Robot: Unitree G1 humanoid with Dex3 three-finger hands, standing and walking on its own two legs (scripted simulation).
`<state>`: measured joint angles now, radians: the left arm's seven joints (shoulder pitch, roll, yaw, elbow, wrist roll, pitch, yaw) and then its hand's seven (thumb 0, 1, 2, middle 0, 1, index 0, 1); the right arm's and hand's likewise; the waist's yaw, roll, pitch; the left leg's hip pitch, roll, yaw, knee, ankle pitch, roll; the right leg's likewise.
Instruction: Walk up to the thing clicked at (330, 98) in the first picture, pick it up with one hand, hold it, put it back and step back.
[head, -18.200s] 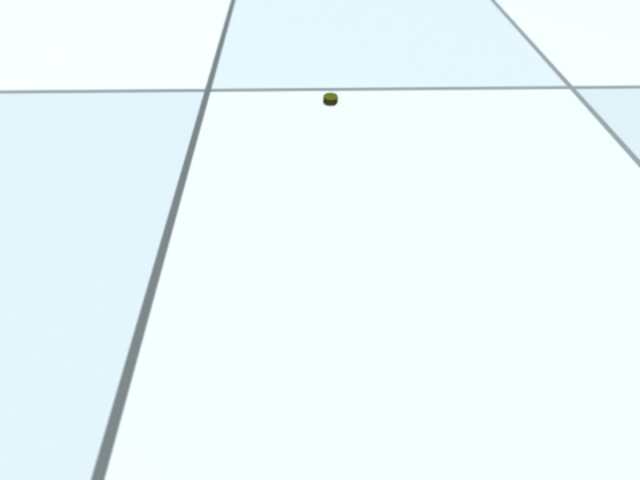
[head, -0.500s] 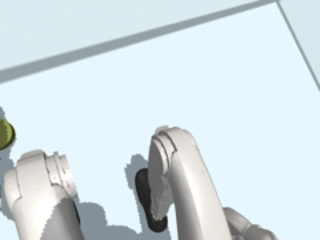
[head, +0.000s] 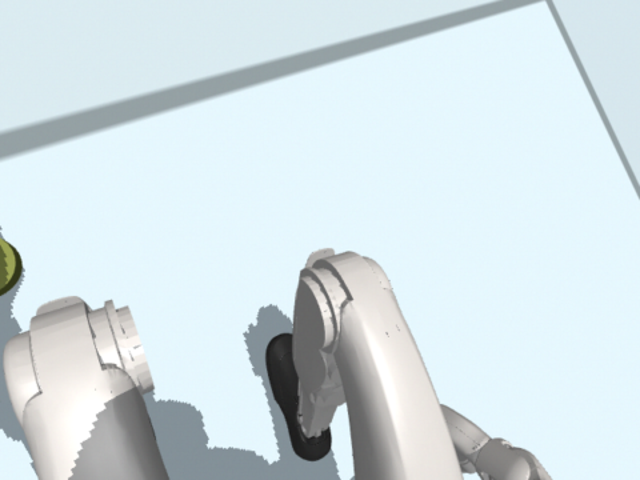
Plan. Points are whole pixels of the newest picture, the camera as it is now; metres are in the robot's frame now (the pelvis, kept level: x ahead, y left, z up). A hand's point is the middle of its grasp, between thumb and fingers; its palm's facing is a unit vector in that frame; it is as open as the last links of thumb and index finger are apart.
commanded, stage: rest palm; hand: left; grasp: from above
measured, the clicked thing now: out of the picture +0.37 +0.31 -0.28
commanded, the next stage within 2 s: close in 0.84 s
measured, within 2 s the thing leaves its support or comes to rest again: neither
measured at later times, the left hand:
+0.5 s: hand out of the picture +0.36 +0.32 -0.26, palm faces -0.44 -0.16 -0.88, open 13.7 cm
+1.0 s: hand out of the picture +0.36 +0.32 -0.26, palm faces -0.44 -0.15 -0.89, open 13.2 cm
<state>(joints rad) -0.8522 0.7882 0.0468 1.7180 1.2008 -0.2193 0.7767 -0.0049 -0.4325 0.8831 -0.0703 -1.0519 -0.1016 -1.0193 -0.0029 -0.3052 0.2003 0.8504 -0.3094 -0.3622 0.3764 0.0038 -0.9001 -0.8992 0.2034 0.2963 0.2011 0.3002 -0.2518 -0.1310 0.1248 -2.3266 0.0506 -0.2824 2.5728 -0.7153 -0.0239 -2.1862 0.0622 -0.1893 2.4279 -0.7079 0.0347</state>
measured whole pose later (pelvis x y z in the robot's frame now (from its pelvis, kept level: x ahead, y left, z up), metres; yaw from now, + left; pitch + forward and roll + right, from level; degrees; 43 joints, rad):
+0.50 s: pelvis +0.00 +0.00 +0.00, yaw +0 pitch +24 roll -13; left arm -0.86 0.81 0.03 1.72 1.18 -0.22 0.76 0.00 -0.40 0.87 -0.09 -1.03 -0.12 -1.00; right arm 0.00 -0.32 0.22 0.84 -0.31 -0.37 0.37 0.00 -0.90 -0.90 0.20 0.30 0.20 0.30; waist -0.26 -0.15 0.14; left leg -2.32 0.05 -0.29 2.57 -0.72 -0.03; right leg -2.18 0.07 -0.20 2.42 -0.70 0.04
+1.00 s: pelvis +0.00 +0.00 +0.00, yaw -1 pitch +24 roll -14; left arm -0.85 0.82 0.01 1.71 1.17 -0.21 0.78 0.00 -0.33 0.82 -0.15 -0.97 -0.18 -0.94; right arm -0.01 -0.33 0.24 0.81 -0.30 -0.39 0.38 0.00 -0.90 -0.90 0.20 0.30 0.20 0.30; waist -0.26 -0.16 0.15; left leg -2.31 0.05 -0.30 2.57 -0.72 -0.03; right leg -2.16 0.07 -0.20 2.41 -0.70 0.04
